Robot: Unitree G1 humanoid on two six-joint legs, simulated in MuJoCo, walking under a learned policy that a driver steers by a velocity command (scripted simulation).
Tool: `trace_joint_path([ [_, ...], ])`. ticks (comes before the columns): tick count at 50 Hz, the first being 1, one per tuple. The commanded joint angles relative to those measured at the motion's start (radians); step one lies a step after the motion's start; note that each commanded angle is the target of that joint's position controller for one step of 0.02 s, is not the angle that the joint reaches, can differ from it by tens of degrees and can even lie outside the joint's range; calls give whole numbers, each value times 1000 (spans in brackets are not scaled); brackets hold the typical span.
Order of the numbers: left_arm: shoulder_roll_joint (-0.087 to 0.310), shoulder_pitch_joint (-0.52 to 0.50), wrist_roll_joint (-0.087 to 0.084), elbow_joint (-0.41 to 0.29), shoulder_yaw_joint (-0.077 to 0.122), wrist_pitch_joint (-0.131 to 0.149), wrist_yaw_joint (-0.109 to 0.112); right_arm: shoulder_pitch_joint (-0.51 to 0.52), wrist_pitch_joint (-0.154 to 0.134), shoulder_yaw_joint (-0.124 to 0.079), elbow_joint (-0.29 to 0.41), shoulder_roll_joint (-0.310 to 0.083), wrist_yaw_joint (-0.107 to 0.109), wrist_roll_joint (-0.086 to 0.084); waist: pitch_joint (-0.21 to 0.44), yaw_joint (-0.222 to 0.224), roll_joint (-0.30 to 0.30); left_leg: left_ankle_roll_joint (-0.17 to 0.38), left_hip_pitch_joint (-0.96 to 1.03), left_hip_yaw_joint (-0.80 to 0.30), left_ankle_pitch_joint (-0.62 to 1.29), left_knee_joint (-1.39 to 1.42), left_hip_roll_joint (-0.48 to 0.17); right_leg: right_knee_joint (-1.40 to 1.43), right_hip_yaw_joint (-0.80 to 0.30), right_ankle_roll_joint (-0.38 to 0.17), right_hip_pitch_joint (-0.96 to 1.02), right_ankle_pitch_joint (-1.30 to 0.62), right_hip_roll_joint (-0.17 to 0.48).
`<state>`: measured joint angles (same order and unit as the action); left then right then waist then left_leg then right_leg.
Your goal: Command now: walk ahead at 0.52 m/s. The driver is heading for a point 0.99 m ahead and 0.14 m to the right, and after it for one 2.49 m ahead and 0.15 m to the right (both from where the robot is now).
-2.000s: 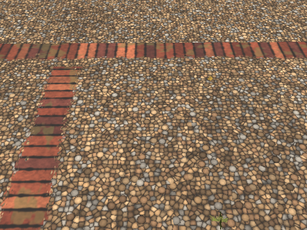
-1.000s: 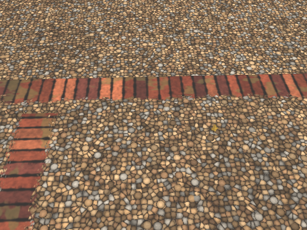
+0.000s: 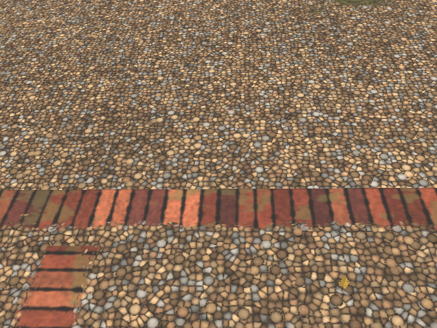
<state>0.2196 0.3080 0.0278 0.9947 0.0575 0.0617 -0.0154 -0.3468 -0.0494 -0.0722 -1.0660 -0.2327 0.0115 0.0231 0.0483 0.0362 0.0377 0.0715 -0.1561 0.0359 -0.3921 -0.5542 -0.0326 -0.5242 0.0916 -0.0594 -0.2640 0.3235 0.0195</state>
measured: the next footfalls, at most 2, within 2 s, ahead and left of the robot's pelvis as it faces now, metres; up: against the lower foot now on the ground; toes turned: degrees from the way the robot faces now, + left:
left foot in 0.36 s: +0.29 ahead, +0.06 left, +0.00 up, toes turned +2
right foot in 0.70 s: +0.20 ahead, -0.12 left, +0.00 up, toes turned -2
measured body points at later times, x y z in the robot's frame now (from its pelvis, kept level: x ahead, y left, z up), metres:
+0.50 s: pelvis +0.16 +0.00 +0.00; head +0.19 +0.02 +0.44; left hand +0.14 +0.22 -0.17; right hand +0.21 -0.23 -0.15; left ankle +0.25 +0.06 -0.73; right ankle +0.05 -0.10 -0.68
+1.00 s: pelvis +0.18 -0.01 +0.01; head +0.18 -0.01 +0.46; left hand +0.15 +0.19 -0.16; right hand +0.17 -0.23 -0.15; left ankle +0.25 +0.06 -0.73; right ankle +0.16 -0.12 -0.73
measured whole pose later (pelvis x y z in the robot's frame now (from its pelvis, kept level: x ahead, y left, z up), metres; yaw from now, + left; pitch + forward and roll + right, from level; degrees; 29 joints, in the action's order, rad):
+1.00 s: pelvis +0.18 -0.01 +0.01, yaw -1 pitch -1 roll -1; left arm 0.11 0.36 0.01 1.14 -0.01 0.01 0.04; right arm -0.31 -0.01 0.00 -1.11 -0.14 0.03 0.01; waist -0.01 -0.01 0.00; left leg 0.08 -0.26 0.08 -0.10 -0.38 0.04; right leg -0.41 0.02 -0.02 -0.14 0.26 -0.02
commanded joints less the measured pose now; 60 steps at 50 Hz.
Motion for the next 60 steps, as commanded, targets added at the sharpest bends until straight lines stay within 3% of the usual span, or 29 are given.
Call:
trace_joint_path([
  [1,155,391,23,107,24,16,23,44,-38,16,120,51,-32,14,-136,57,-447,76,-709,-5,-131,-571,106,493,-846,-160,389,520,381],
  [2,124,258,14,67,16,22,24,114,-40,11,134,-9,-38,28,-235,4,-218,73,-723,-58,-31,-660,-3,458,-764,-181,271,375,400],
  [3,91,161,5,32,6,36,16,158,-43,5,133,-37,-46,15,-221,-23,-69,59,-658,-74,90,-626,-38,404,-586,-152,211,155,331],
  [4,84,129,2,23,1,43,14,138,-40,6,114,-30,-46,7,-188,-43,-42,35,-582,-61,137,-578,-49,385,-446,-122,191,-80,276],
  [6,46,145,-5,37,-16,53,23,118,-20,9,97,-21,-47,17,-136,-55,-84,-7,-492,-9,174,-530,-34,339,-258,-91,204,-534,208],
  [7,33,182,-7,57,-22,54,26,123,-11,11,98,-8,-44,13,-119,-56,-100,-20,-476,10,180,-508,-16,302,-202,-87,224,-728,188],
  [8,29,208,-7,71,-26,52,30,148,-4,16,105,4,-39,6,-113,-51,-109,-28,-477,25,190,-466,-2,279,-161,-85,244,-852,176],
  [10,26,215,-8,80,-34,44,38,229,1,30,129,28,-30,-5,-117,-37,-125,-37,-445,50,235,-315,20,266,-103,-81,240,-925,149],
  [12,26,209,-8,88,-39,37,43,285,1,43,143,39,-20,-11,-117,-23,-158,-31,-354,79,282,-153,44,248,-62,-79,215,-929,126],
  [15,27,203,-9,105,-37,30,46,224,-1,41,118,10,-4,-13,-85,-35,-182,6,-222,61,321,-69,52,173,-81,-84,219,-930,161],
  [17,35,157,-17,105,-32,26,49,93,-12,30,66,-13,6,-5,-63,-95,-133,35,-93,52,376,45,68,41,-86,-65,214,-897,153],
  [18,38,164,-20,110,-28,24,46,21,-25,22,36,-32,10,2,-35,-119,-79,43,11,30,532,124,45,-77,-71,-41,185,-769,112],
  [19,23,200,-24,99,-30,21,49,-71,-39,10,18,-92,12,15,51,-119,8,67,189,-123,942,68,-121,-256,-43,-14,70,-424,55],
  [20,-80,366,-63,133,-45,-2,51,-86,-34,10,22,-113,12,12,195,-60,179,260,322,-379,1270,62,-366,-538,-31,12,-42,276,-72],
  [21,-31,355,-36,153,-32,-29,53,-34,-18,14,40,-88,7,-29,201,-58,103,302,214,-443,962,148,-367,-612,-104,18,-56,328,-62],
  [22,-15,242,-2,128,-25,-41,47,50,-8,23,57,-52,9,-34,64,-50,54,279,74,-405,674,225,-323,-632,-115,24,-98,299,-43],
  [23,-22,162,13,110,-24,-45,42,110,-1,37,66,-16,14,-24,-13,-34,16,234,-28,-356,503,285,-277,-577,-127,26,-97,236,-22],
  [25,-46,142,10,114,-28,-63,38,137,6,50,57,12,28,-10,-60,5,41,160,-157,-230,429,332,-195,-427,-125,39,-3,165,4],
  [28,-61,159,-4,142,-36,-86,54,90,5,51,35,-6,29,2,-23,4,36,132,-138,-191,366,326,-164,-258,-95,43,57,172,-23],
  [31,-50,127,-8,145,-39,-100,57,87,21,43,33,-40,26,-10,-33,-5,52,110,-179,-214,42,374,-160,-135,-80,33,100,78,-24],
  [34,-46,144,3,159,-45,-96,51,91,45,38,29,-43,27,-27,-101,10,25,35,-307,-210,-191,415,-140,39,-77,7,200,-44,-15],
  [35,-38,142,9,153,-49,-89,52,74,50,36,24,-36,26,-27,-135,3,-5,0,-315,-202,-202,406,-124,121,-125,-3,184,-35,23],
  [36,-10,114,3,143,-47,-81,54,52,57,35,26,-23,24,-34,-178,-29,-73,-27,-266,-158,-147,384,-74,180,-192,-15,59,84,56],
  [37,-22,90,-9,141,-52,-71,55,49,60,39,24,-5,21,-30,-196,-44,-124,-30,-160,-123,-31,323,-47,234,-221,-15,-57,155,73],
  [39,-32,47,-17,133,-58,-48,59,12,54,49,6,30,13,-17,-159,-80,-149,-24,4,-96,141,236,-31,298,-240,6,-135,151,90],
  [41,-20,38,-22,125,-55,-38,61,-13,46,49,-9,15,10,-7,-138,-88,-108,-18,36,-102,170,227,-39,294,-227,12,-126,103,82],
  [45,-42,111,-17,139,-56,-46,59,2,38,55,-19,15,15,-14,-144,-53,-25,-10,-61,-141,88,283,-63,223,-180,2,-22,7,51],
  [60,-56,148,-17,150,-64,-38,61,-28,33,64,-56,41,23,-16,-134,-51,-42,-6,-31,-124,205,240,-57,223,-179,-2,9,-71,62],
])
Velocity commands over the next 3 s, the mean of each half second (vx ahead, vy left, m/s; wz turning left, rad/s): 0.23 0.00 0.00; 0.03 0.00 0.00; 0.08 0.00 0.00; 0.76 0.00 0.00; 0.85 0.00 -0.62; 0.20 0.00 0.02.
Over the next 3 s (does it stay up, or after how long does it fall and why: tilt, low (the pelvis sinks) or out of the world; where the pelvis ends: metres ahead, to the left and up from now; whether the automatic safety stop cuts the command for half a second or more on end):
stays up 1.13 -0.06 0.00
